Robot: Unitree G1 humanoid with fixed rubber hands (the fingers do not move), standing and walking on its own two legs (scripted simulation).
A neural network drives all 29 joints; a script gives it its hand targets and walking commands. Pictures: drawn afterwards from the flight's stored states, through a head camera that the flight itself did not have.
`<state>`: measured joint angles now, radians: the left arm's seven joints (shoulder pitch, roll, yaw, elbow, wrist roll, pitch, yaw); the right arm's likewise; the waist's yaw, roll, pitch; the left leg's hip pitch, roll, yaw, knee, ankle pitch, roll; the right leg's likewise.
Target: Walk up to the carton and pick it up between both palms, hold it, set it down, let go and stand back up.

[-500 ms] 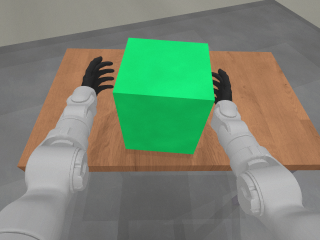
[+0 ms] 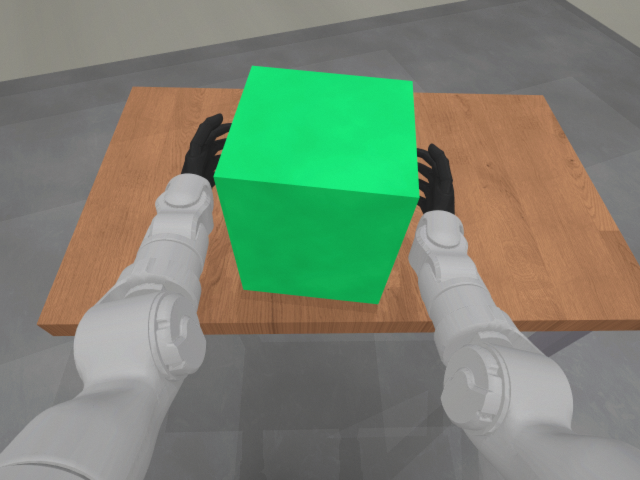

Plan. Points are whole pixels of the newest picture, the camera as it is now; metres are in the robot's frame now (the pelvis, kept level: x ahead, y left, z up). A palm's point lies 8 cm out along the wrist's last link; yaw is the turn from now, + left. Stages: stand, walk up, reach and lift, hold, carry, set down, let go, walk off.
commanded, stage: reach and lift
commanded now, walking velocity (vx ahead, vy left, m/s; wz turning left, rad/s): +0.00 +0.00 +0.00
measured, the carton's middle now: (320, 194) +0.48 +0.00 +0.05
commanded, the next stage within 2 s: none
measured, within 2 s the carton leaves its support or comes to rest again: leaves its support in 0.90 s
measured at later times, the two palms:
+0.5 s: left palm (187, 185) +0.45 +0.17 +0.10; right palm (432, 226) +0.39 -0.13 +0.08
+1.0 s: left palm (192, 179) +0.45 +0.16 +0.11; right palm (436, 227) +0.39 -0.13 +0.09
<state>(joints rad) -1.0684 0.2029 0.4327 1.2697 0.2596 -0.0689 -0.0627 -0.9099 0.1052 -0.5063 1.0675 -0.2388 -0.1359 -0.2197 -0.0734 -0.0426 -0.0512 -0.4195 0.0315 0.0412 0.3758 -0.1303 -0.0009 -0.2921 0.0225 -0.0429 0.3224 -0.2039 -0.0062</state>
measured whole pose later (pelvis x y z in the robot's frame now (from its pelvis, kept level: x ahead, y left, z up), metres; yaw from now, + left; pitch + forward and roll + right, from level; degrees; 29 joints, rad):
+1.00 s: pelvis -0.01 +0.01 +0.00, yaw +0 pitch +6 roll -1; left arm -1.03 0.18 0.47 1.23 0.34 -0.04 -0.07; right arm -0.82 0.20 -0.68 0.93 -0.42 -0.08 -0.12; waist -0.07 -0.06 -0.03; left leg -0.34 0.02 0.04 0.38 -0.13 0.01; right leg -0.21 0.02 -0.04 0.31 -0.20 0.00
